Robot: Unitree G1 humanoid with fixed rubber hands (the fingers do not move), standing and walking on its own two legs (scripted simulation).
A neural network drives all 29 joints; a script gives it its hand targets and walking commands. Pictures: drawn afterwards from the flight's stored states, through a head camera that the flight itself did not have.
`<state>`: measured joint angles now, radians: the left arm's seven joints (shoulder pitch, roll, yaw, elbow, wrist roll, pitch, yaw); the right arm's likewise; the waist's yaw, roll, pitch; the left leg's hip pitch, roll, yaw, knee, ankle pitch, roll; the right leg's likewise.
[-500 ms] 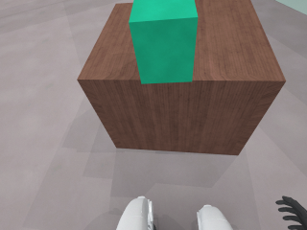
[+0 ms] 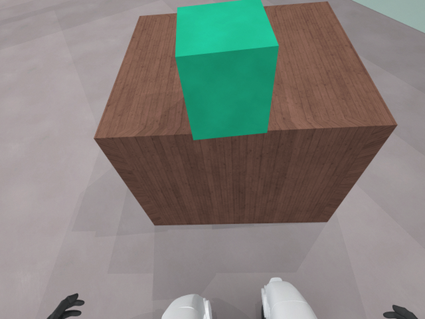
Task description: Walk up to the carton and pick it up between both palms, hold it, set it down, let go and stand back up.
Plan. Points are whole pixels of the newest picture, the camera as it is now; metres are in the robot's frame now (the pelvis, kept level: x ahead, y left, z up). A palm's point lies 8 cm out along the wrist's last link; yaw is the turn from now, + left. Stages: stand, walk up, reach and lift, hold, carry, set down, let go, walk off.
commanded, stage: walk up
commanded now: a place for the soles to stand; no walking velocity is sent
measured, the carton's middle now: (224, 73) +0.64 +0.00 +0.06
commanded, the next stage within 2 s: none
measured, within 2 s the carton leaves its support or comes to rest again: neither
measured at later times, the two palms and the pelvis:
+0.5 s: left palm out of the picture +0.12 +0.35 -0.09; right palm (403, 309) +0.14 -0.30 -0.09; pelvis +0.03 +0.02 -0.01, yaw +0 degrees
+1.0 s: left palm (56, 314) +0.13 +0.34 -0.08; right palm (409, 309) +0.14 -0.31 -0.09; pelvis +0.02 +0.01 -0.01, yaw +0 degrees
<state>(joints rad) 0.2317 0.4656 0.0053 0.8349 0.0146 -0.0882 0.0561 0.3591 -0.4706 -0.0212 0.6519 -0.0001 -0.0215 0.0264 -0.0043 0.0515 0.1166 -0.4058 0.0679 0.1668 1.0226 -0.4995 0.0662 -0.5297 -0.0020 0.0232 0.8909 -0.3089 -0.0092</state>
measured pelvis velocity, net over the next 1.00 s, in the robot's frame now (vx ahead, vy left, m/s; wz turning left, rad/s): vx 0.02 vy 0.01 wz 0.00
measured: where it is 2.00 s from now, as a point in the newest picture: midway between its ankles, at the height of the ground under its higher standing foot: (246, 316)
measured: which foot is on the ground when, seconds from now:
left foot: down 0.00-1.00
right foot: down 0.00-1.00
